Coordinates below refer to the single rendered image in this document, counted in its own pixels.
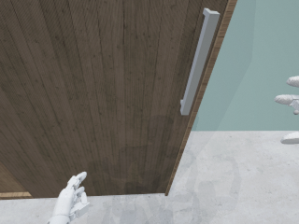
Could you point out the left robot forearm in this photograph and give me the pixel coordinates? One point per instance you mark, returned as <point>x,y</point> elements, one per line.
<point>59,219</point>

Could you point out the robot left hand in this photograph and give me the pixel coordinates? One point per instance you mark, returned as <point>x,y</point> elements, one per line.
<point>67,205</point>

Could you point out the wardrobe door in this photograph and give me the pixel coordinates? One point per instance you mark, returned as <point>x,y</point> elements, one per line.
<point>8,182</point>
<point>95,86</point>

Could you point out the handle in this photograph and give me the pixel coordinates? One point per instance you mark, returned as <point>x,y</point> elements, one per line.
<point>204,42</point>

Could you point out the robot right hand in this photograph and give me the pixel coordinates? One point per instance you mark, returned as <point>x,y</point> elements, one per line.
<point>290,100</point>

